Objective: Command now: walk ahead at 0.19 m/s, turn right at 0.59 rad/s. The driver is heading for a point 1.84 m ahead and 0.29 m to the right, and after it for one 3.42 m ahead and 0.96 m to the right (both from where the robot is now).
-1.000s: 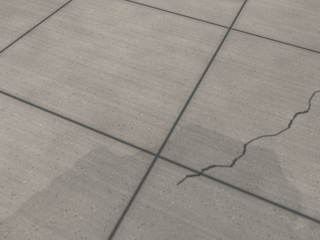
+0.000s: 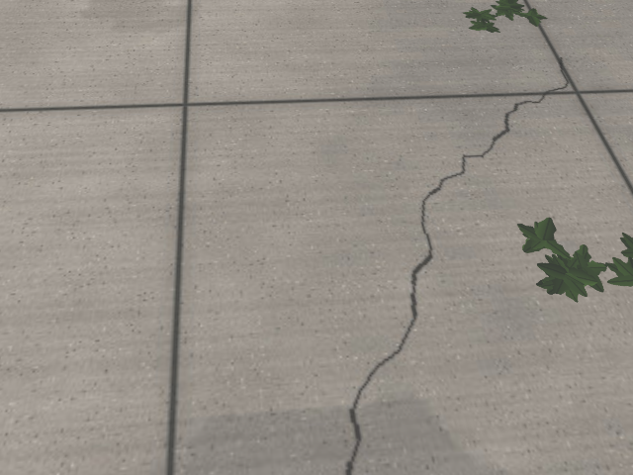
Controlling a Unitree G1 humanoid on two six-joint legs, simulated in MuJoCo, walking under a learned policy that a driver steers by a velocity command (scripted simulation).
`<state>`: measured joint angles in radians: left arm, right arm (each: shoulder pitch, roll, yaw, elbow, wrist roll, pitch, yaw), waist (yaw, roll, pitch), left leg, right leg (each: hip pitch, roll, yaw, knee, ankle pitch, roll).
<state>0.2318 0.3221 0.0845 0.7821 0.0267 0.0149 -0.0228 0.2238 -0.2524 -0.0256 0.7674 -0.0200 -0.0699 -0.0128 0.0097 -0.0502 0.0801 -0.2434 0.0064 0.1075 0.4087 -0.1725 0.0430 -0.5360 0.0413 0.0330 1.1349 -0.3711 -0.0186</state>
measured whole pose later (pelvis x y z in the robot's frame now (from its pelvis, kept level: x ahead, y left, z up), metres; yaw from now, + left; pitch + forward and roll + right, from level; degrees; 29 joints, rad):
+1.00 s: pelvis +0.07 +0.00 +0.00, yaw -22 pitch -1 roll +0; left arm 0.21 0.25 0.04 0.84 0.01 0.04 0.01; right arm 0.21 -0.22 -0.02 0.79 -0.01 0.01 -0.02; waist 0.00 -0.01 0.04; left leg -0.21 -0.03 0.01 0.48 -0.26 0.04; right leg -0.14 0.04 0.07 0.42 -0.25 0.00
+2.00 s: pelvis +0.08 -0.01 +0.00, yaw -21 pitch +0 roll -1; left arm 0.34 0.18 0.01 1.13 0.02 0.00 0.03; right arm 0.32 -0.19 -0.01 1.10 -0.03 0.00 -0.02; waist 0.00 0.01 -0.02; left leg -0.23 -0.03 -0.03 0.55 -0.42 0.07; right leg -0.16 0.06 0.07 0.48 -0.38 -0.07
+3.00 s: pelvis +0.56 -0.18 -0.01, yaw -21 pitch +1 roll -1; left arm 0.48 0.17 0.02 1.09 0.02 -0.10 0.02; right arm -0.01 -0.18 -0.02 0.88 -0.02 -0.04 0.03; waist 0.08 0.02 0.06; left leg -0.56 0.04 0.09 0.58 -0.07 0.07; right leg 0.13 0.09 -0.06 0.19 -0.34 -0.08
